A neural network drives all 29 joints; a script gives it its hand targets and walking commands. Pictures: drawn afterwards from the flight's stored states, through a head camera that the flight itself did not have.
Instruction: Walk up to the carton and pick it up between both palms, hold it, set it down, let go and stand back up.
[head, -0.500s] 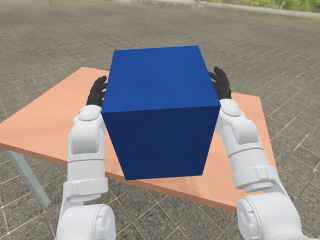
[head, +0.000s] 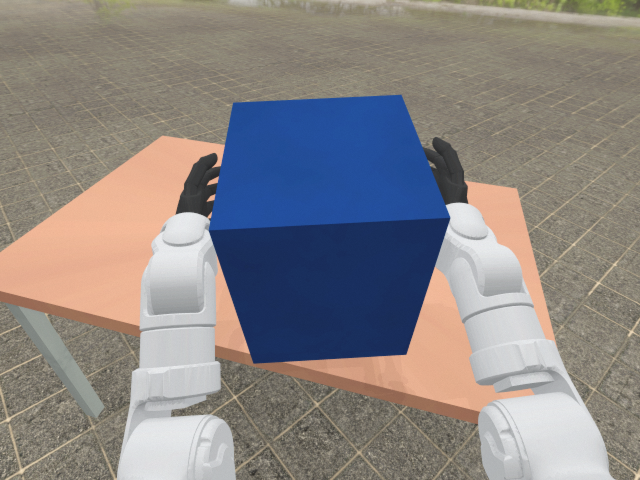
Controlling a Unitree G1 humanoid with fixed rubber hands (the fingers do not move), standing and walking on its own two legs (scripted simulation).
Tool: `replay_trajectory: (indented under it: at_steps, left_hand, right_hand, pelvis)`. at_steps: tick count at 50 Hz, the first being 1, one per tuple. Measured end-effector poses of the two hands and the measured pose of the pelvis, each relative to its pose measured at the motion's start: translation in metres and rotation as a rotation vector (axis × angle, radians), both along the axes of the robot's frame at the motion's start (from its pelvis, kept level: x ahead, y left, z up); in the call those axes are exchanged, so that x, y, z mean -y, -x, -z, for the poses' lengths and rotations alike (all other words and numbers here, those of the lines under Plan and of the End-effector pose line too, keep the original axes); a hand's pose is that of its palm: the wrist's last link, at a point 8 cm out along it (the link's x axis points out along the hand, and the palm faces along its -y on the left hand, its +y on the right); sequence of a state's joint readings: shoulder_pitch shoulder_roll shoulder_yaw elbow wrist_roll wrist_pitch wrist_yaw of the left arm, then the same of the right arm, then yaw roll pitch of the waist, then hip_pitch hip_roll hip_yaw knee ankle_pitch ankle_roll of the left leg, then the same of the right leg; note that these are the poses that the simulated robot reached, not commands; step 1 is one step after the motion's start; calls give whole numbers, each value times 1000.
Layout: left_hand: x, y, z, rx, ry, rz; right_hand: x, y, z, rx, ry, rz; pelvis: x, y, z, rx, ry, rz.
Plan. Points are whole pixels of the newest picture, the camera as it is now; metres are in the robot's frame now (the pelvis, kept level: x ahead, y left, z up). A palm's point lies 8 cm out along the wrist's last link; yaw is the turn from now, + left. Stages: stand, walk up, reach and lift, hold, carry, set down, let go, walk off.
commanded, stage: hold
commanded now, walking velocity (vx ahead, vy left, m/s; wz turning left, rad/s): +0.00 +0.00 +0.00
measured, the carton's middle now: (324, 235) +0.37 -0.01 +0.18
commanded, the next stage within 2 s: none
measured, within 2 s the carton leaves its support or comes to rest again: neither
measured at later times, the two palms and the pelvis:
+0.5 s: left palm (182, 216) +0.37 +0.15 +0.21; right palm (432, 194) +0.37 -0.14 +0.24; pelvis +0.01 +0.00 +0.00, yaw +1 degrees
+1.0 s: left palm (196, 217) +0.36 +0.14 +0.22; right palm (448, 201) +0.36 -0.16 +0.23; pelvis +0.00 +0.00 +0.00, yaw +0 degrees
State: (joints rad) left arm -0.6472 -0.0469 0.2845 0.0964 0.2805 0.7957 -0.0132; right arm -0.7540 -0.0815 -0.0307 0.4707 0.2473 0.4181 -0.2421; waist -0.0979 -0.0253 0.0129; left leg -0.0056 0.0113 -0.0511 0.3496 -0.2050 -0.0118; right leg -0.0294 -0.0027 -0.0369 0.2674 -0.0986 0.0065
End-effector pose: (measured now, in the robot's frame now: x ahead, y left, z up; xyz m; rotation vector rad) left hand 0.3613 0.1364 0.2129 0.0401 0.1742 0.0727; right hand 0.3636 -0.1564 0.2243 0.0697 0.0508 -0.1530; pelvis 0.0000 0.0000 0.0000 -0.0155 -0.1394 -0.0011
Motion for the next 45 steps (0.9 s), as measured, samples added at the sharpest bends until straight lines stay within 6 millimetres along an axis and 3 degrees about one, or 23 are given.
replay_trajectory:
  at_steps: [13, 27, 39, 45]
  left_hand:
    - [-5, -10, 4, -27, 36, 1]
    - [-17, -7, 0, 19, 23, 12]
    - [-9, -1, 9, -18, 1, 0]
    - [-3, 2, 1, 15, 4, -9]
  right_hand:
    - [-5, -11, 0, -31, 33, -3]
    - [-18, -7, -12, 11, 23, -3]
    - [-10, -2, 5, -21, 8, -6]
    - [-4, 1, -1, 14, -2, -9]
  pelvis:
    - [7, 2, -1, -18, -5, -6]
    - [-5, -10, 0, -8, 8, -14]
    - [-7, -4, 0, 7, 5, -4]
    - [-2, 0, 0, -4, 2, -5]
